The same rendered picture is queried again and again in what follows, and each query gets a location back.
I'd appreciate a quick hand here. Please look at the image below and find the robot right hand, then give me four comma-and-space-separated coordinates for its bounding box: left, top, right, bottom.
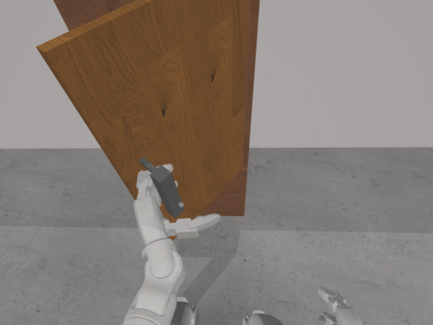
317, 287, 362, 325

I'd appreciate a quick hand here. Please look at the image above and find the cupboard door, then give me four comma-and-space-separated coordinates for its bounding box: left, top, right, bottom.
36, 0, 249, 240

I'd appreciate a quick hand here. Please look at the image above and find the left robot thigh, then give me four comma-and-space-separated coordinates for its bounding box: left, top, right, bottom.
170, 301, 196, 325

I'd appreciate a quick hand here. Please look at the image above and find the robot left forearm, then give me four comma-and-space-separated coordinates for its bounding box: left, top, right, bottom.
122, 238, 185, 325

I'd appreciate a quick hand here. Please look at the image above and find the robot left hand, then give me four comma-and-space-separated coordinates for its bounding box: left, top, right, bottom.
133, 164, 221, 247

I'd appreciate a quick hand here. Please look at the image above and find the handle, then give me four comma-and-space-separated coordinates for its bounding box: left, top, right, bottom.
139, 157, 184, 218

